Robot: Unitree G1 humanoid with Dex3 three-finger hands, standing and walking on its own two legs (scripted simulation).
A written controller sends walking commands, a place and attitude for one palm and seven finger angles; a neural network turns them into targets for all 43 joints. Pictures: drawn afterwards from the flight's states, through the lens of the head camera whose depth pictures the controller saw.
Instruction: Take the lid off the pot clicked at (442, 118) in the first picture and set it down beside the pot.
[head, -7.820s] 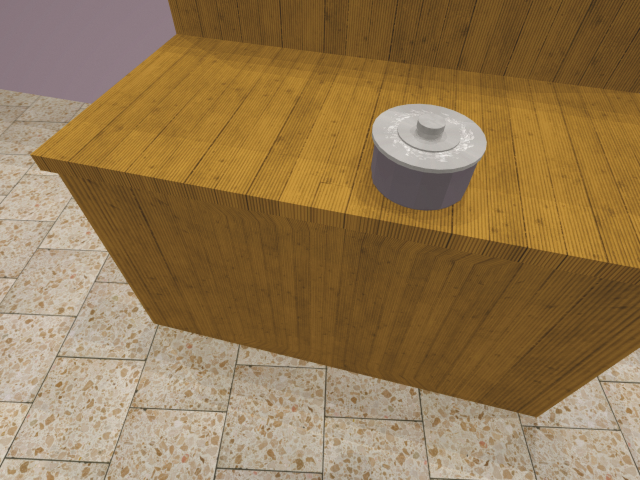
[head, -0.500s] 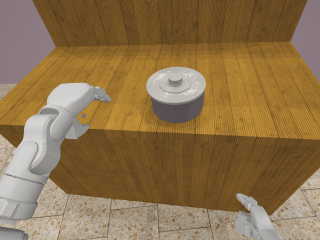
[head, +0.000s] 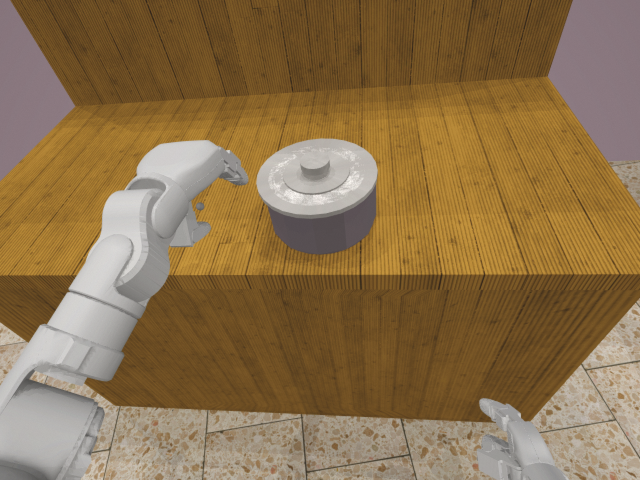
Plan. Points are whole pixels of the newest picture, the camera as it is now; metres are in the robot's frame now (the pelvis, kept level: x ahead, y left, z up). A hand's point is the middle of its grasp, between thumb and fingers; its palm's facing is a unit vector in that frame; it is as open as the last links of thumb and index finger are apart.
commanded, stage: move the open hand above the knob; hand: left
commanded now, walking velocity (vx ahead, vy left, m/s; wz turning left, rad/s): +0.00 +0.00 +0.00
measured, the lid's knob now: (314, 163) +0.56 +0.06 +0.11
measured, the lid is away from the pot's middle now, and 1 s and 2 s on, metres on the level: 0.00 0.00 0.00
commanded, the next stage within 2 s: lower the open fingers around the knob in 1.62 s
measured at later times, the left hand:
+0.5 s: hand (261, 164) +0.47 +0.11 +0.17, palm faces -0.24 -0.06 -0.97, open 10.1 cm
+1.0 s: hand (301, 137) +0.51 +0.06 +0.18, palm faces -0.26 -0.06 -0.97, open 10.1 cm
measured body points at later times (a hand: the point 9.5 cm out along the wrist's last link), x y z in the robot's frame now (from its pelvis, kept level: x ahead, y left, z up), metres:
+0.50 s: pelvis +0.02 -0.01 +0.00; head +0.04 -0.06 +0.45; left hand +0.47 +0.11 +0.23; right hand +0.18 -0.25 -0.13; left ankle +0.05 +0.10 -0.73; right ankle -0.02 -0.10 -0.73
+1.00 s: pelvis +0.03 +0.01 +0.00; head +0.06 -0.03 +0.45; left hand +0.52 +0.06 +0.24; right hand +0.12 -0.24 -0.14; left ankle +0.05 +0.10 -0.73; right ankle -0.02 -0.10 -0.73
